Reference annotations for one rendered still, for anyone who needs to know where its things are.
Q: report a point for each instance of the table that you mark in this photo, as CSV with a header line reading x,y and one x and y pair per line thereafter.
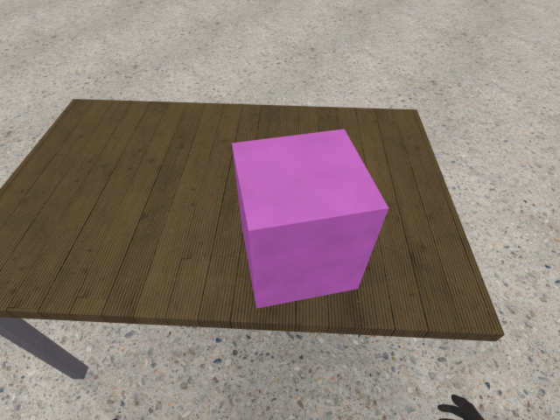
x,y
128,212

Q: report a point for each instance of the carton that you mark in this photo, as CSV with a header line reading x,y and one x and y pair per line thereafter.
x,y
310,215

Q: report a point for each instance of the robot right hand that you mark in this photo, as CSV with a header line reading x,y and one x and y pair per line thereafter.
x,y
465,409

